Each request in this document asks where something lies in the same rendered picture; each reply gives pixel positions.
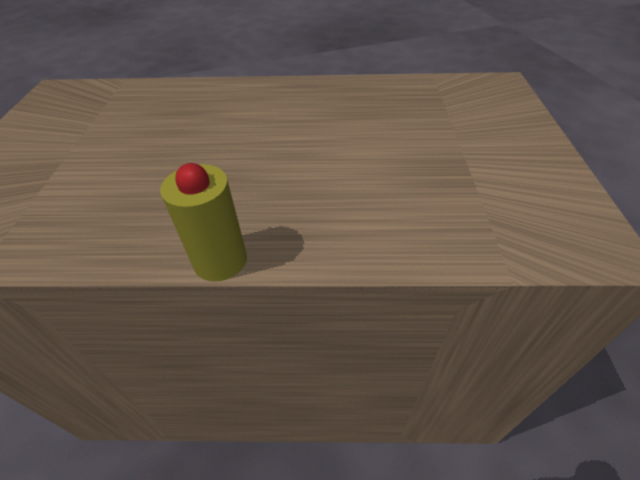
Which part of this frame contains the bottle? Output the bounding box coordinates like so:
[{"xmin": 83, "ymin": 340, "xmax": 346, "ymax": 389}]
[{"xmin": 160, "ymin": 163, "xmax": 247, "ymax": 282}]

